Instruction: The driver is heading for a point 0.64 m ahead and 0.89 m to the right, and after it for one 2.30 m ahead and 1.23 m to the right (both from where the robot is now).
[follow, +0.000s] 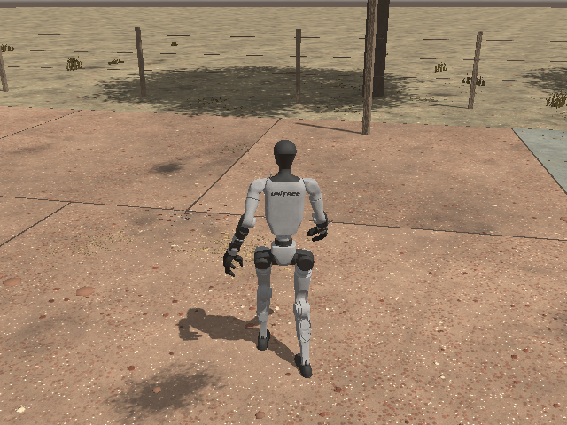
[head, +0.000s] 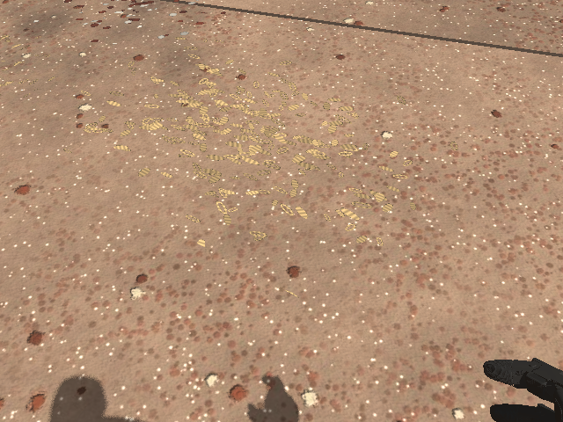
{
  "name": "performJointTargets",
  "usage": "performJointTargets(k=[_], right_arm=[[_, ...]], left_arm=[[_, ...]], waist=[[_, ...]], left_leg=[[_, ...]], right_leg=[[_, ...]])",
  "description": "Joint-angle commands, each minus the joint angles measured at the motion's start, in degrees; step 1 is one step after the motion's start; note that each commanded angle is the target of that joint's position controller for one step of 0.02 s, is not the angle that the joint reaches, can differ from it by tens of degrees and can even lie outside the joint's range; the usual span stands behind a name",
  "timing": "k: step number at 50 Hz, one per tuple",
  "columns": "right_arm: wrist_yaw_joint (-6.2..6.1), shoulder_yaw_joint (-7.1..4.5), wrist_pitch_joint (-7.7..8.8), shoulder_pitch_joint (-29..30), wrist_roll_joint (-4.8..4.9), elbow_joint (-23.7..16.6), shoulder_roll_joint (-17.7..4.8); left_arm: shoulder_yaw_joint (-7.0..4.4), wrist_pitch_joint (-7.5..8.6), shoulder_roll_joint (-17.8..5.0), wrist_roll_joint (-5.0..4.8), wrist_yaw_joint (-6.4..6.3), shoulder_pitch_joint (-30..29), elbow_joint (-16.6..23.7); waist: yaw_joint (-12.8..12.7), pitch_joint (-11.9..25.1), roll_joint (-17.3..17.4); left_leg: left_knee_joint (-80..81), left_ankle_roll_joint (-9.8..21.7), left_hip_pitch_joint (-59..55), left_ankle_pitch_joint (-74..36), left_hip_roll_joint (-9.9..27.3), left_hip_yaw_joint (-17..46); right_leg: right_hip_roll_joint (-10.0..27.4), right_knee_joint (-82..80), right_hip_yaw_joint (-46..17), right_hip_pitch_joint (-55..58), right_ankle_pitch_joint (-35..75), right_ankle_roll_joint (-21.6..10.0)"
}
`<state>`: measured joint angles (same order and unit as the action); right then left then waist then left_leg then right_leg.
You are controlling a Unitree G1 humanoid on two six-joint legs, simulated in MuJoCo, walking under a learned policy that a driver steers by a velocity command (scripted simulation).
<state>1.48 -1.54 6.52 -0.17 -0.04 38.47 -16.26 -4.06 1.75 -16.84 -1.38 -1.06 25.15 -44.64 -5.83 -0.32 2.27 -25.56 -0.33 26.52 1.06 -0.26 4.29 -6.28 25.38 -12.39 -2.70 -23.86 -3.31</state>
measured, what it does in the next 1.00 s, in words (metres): walks ahead, turning right: right foot, then left foot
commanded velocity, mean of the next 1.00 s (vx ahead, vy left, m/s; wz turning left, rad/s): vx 0.50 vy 0.00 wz -0.59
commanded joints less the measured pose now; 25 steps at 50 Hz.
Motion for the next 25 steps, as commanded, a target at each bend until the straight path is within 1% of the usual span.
performJointTargets(k=[1, 2, 3, 4, 5, 6, 7, 8, 9, 10, 12, 13, 15, 17, 19, 21, 22, 23, 24, 25], right_arm=[[-1.22, -4.71, 1.01, -17.11, -0.87, -0.67, -12.81], [-0.93, -5.59, -0.04, -20.82, -0.76, 1.31, -15.64], [-0.67, -4.46, -0.41, -19.50, 0.39, 0.35, -10.28], [-0.92, -3.73, -0.66, -17.30, 0.38, -0.03, -7.34], [-0.93, -3.36, -0.87, -14.43, -0.22, -0.13, -6.69], [-0.94, -3.08, -0.99, -12.79, -0.50, 0.41, -5.61], [-1.05, -2.87, -0.82, -12.01, -0.92, 0.79, -5.06], [-1.05, -2.89, -0.60, -11.53, -0.76, 1.18, -4.63], [-1.01, -3.06, -0.33, -11.56, -0.44, 1.70, -4.85], [-1.01, -3.36, -0.10, -11.75, -0.21, 2.20, -5.52], [-1.09, -3.98, 0.01, -12.29, -0.15, 3.17, -7.13], [-1.13, -4.18, -0.08, -12.40, -0.18, 3.52, -7.69], [-1.25, -4.36, -0.40, -12.17, -0.08, 3.98, -8.49], [-1.49, -4.53, -0.83, -13.24, 0.19, 4.70, -9.36], [-1.59, -4.83, -1.34, -14.95, 0.69, 5.61, -10.42], [-1.59, -5.24, -1.97, -16.01, 1.39, 6.40, -11.54], [-1.65, -5.47, -2.36, -16.08, 1.71, 6.58, -12.25], [-1.79, -5.76, -2.73, -15.95, 1.99, 6.58, -13.19], [-1.99, -6.03, -3.15, -15.77, 2.26, 6.49, -14.05], [-2.19, -5.91, -3.60, -14.97, 2.50, 6.25, -13.88]], left_arm=[[-0.18, 0.48, -3.38, 1.36, 0.03, -3.31, 5.17], [0.70, 1.03, -0.65, -0.51, 0.08, 4.67, 6.30], [-0.31, 1.08, -6.57, -0.99, -0.13, 3.57, 4.99], [-1.18, 0.82, -9.28, -0.75, -0.07, -2.75, 5.72], [-1.24, 0.54, -8.73, -0.30, -0.17, -5.66, 6.27], [-1.38, 0.50, -7.90, 0.24, 0.00, -7.53, 6.93], [-1.38, 0.24, -6.68, -0.01, 0.35, -7.27, 7.16], [-1.23, -0.12, -5.44, -0.33, 0.52, -7.08, 7.19], [-0.98, -0.46, -4.21, -0.40, 0.65, -7.63, 7.65], [-0.81, -0.68, -3.54, -0.22, 0.72, -8.76, 8.33], [-0.51, -0.77, -2.88, 0.18, 0.95, -11.16, 9.62], [-0.39, -0.65, -2.72, 0.19, 1.23, -12.07, 9.93], [-0.13, -0.23, -2.41, 0.08, 2.00, -14.55, 10.40], [0.20, 0.12, -1.95, 0.11, 2.78, -18.52, 11.43], [0.30, 0.11, -1.97, -0.01, 3.43, -21.77, 12.76], [0.06, -0.06, -2.70, -0.04, 3.96, -23.81, 14.09], [-0.25, -0.17, -3.36, 0.10, 4.14, -23.85, 14.54], [-0.77, -0.35, -4.35, 0.31, 4.20, -22.81, 14.70], [-1.60, -0.60, -5.83, 0.51, 4.13, -19.61, 14.22], [-3.03, -0.81, -8.03, 0.42, 3.85, -11.67, 12.16]], waist=[[11.87, 14.14, -1.22], [8.33, 20.59, 17.82], [9.31, 15.88, 11.10], [10.65, 8.58, 5.43], [9.56, 4.32, 1.48], [8.54, 1.25, 1.37], [7.25, 0.36, 3.31], [6.81, -0.15, 4.39], [6.62, -0.57, 4.61], [6.62, -1.05, 3.98], [6.82, -1.45, 2.59], [7.00, -1.35, 2.12], [7.70, -1.67, 1.63], [9.13, -2.60, 1.13], [10.04, -3.54, 0.97], [9.95, -4.28, 1.14], [9.28, -3.98, 1.42], [8.08, -2.69, 2.25], [5.82, -0.21, 3.04], [1.08, 3.88, 2.16]], left_leg=[[-0.83, 6.50, -33.18, 3.53, 12.40, 9.97], [4.20, 15.01, -49.49, 16.32, 24.08, 35.38], [7.05, 13.62, -46.24, 27.22, 24.18, 38.49], [8.13, 11.34, -39.17, 25.79, 21.77, 29.60], [9.40, 10.32, -32.13, 18.54, 19.41, 22.71], [10.85, 10.29, -27.11, 12.83, 17.51, 17.90], [12.37, 9.79, -23.51, 9.43, 16.00, 13.65], [13.92, 9.85, -21.58, 7.65, 14.85, 10.30], [15.03, 10.35, -20.56, 5.58, 14.82, 7.88], [16.01, 10.95, -20.14, 3.60, 15.13, 6.00], [17.12, 11.77, -20.83, -0.64, 15.80, 2.52], [17.29, 11.70, -21.55, -2.57, 15.65, 0.44], [17.47, 10.70, -21.95, -4.96, 14.47, -4.30], [17.46, 9.75, -22.42, -5.62, 14.07, -7.85], [17.19, 8.99, -24.54, -5.65, 14.87, -9.80], [15.65, 8.11, -27.91, -8.38, 16.18, -11.16], [13.54, 7.58, -29.42, -13.88, 16.56, -12.12], [9.92, 6.98, -30.58, -23.16, 16.59, -13.27], [3.77, 6.29, -30.94, -32.51, 16.24, -14.52], [-6.92, 4.91, -28.16, -36.94, 14.69, -16.49]], right_leg=[[6.57, 21.98, -4.32, -14.72, 15.62, -2.48], [-0.17, 39.08, 2.28, -34.59, -10.42, 1.00], [4.88, 46.28, 0.84, -40.98, -9.12, 1.77], [6.67, 47.71, 2.13, -42.44, -3.68, 2.23], [8.55, 46.80, 3.91, -40.60, 0.40, 2.77], [10.06, 44.44, 4.20, -39.62, 3.04, 2.98], [11.53, 42.95, 4.53, -36.93, 4.64, 2.94], [12.07, 41.72, 5.46, -35.69, 5.31, 3.04], [12.46, 40.60, 6.21, -35.82, 5.87, 3.22], [12.91, 38.94, 6.45, -36.59, 7.03, 3.46], [13.46, 34.37, 6.62, -38.28, 10.80, 3.98], [13.55, 31.63, 6.86, -38.41, 13.66, 4.02], [13.20, 24.91, 8.30, -36.71, 20.00, 3.67], [12.43, 18.85, 10.41, -34.70, 24.35, 3.13], [11.88, 14.89, 11.89, -33.85, 24.81, 2.33], [11.22, 12.23, 12.95, -33.63, 21.80, 0.96], [10.22, 11.26, 14.02, -32.29, 19.10, -0.02], [8.50, 10.75, 15.61, -29.33, 15.98, -1.18], [6.25, 10.36, 17.36, -24.09, 13.28, -2.52], [3.60, 7.18, 18.65, -13.13, 15.27, -4.45]])
Next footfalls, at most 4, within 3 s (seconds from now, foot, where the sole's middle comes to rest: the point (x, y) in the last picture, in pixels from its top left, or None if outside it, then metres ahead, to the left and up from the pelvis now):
0.52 right None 0.39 -0.19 -0.77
1.00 left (389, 327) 0.73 -0.14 -0.77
1.52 right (549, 339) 0.73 -0.54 -0.77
2.08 left None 1.09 -0.66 -0.77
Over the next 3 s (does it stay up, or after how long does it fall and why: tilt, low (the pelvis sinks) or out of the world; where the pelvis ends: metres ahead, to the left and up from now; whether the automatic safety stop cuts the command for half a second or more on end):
stays up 1.33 -0.90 0.00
